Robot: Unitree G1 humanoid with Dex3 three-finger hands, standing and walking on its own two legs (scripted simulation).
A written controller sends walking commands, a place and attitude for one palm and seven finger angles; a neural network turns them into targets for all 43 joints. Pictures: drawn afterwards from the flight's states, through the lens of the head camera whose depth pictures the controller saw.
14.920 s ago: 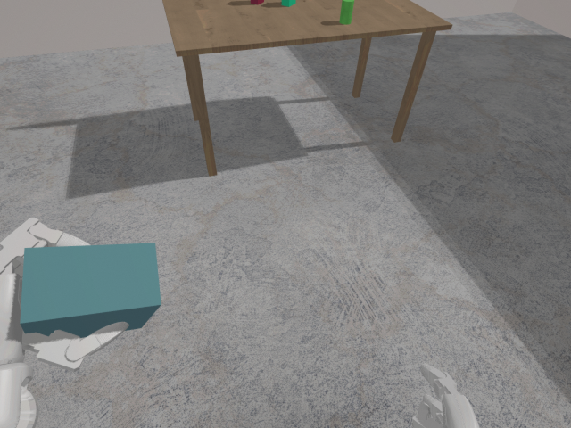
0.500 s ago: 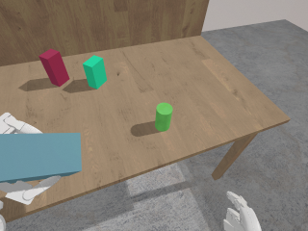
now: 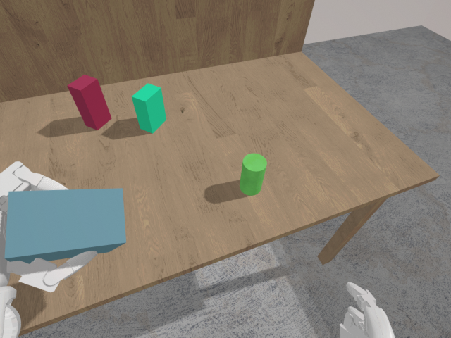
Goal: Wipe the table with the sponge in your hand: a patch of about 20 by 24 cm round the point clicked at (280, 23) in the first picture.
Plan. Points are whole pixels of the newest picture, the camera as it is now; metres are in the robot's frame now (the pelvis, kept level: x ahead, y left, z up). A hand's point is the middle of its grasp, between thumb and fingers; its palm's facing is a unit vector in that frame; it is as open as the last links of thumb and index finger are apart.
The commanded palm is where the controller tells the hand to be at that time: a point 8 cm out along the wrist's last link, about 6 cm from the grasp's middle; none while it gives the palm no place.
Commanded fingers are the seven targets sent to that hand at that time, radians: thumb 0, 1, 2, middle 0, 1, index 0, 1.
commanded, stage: shuffle to correct the standing spot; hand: left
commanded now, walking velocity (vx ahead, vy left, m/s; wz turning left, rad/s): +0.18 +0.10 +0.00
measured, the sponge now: (84, 226) +0.22 +0.20 +0.15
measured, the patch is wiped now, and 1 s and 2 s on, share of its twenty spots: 0.00 0.00 0.00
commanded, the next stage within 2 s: come to a stop and stand still in 0.02 s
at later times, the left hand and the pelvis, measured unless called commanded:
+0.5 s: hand (7, 189) +0.25 +0.29 +0.19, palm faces +0.41 -0.79 -0.45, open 10.5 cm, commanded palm +0.16 +0.29 +0.19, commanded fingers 0.00 0.10 1.30 -1.20 -1.60 -1.20 -1.60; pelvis -0.01 +0.02 +0.01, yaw -2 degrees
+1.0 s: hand (7, 239) +0.19 +0.27 +0.17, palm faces +0.38 -0.87 -0.33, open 10.5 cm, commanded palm +0.13 +0.31 +0.19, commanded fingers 0.00 0.10 1.30 -1.20 -1.60 -1.20 -1.60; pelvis -0.04 +0.03 +0.01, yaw -1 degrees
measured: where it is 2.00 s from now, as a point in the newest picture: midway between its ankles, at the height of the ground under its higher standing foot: outside the picture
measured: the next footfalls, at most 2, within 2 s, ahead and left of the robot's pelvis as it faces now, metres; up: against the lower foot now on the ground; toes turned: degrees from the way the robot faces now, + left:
none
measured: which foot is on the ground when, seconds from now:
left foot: down 0.00-1.00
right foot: down 0.00-1.00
